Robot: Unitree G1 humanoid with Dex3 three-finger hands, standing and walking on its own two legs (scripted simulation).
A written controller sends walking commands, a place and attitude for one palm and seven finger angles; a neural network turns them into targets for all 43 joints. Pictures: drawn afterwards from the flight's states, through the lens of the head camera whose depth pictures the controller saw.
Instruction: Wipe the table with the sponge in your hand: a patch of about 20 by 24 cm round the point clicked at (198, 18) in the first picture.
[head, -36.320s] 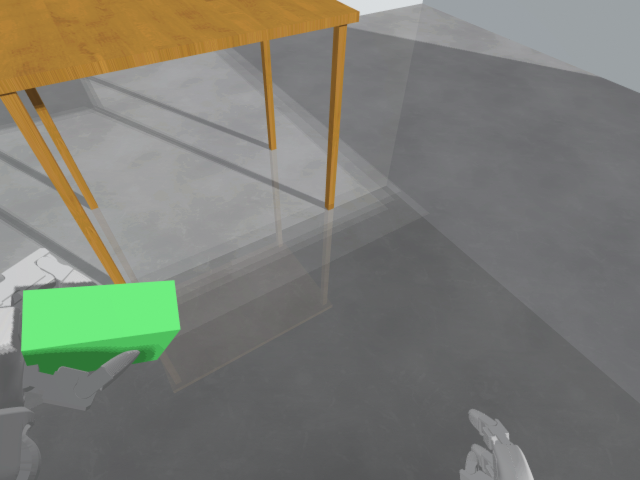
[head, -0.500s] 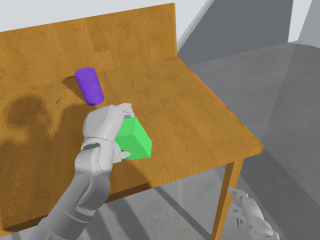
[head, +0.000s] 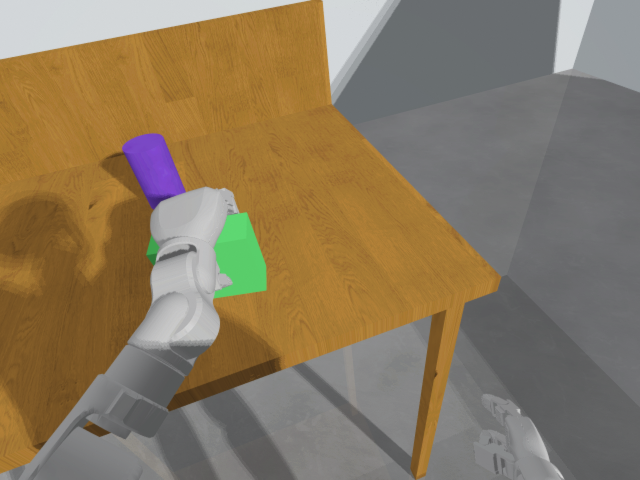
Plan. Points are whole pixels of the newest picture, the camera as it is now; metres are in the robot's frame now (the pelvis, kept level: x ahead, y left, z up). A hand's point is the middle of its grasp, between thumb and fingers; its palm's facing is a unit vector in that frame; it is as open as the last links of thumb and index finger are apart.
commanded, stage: wipe forward along the third lane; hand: left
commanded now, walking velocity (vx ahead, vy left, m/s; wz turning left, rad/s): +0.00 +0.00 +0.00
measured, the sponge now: (216, 269) +0.35 +0.18 +0.11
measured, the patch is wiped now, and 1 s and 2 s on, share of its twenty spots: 0.85 1.00 1.00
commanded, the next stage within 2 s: wipe back along the third lane in 1.16 s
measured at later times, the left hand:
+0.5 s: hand (206, 225) +0.40 +0.20 +0.15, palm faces +0.03 -0.07 -1.00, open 9.2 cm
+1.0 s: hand (200, 204) +0.45 +0.23 +0.15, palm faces -0.03 -0.05 -1.00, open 9.2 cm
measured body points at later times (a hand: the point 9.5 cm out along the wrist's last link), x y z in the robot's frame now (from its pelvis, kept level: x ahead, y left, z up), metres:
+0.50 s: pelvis +0.00 +0.01 +0.00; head -0.02 -0.04 +0.45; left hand +0.39 +0.20 +0.21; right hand +0.20 -0.22 -0.11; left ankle -0.02 +0.14 -0.74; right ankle +0.06 -0.04 -0.74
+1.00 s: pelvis +0.01 +0.02 +0.00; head +0.01 -0.01 +0.45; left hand +0.44 +0.23 +0.21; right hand +0.17 -0.22 -0.12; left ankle -0.02 +0.14 -0.74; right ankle +0.06 -0.04 -0.74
